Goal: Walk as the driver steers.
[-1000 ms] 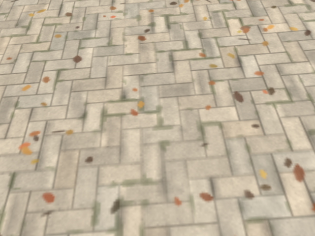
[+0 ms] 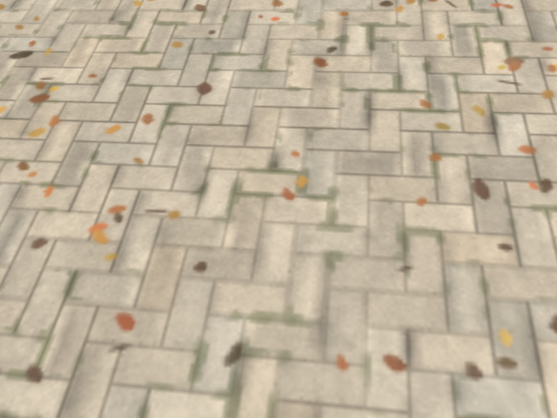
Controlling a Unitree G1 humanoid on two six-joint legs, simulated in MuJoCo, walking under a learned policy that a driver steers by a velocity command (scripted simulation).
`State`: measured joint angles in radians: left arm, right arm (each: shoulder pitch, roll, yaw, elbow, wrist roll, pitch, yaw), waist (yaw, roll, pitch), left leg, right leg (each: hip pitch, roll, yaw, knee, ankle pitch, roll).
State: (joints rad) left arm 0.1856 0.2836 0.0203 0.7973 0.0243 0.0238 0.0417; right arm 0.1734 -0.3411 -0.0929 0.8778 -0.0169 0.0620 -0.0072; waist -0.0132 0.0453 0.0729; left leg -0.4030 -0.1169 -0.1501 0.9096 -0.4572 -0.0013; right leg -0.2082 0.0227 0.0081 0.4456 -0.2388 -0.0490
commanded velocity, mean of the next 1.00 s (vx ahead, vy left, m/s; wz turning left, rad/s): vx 0.29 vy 0.00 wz -0.19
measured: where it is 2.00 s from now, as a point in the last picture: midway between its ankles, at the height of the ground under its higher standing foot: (366, 271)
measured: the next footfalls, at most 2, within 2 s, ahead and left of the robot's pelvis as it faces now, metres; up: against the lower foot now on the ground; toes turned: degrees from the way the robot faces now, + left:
left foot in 0.32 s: +0.01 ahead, +0.10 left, +0.00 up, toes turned +2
right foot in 0.78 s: +0.33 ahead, -0.12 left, +0.00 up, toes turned -14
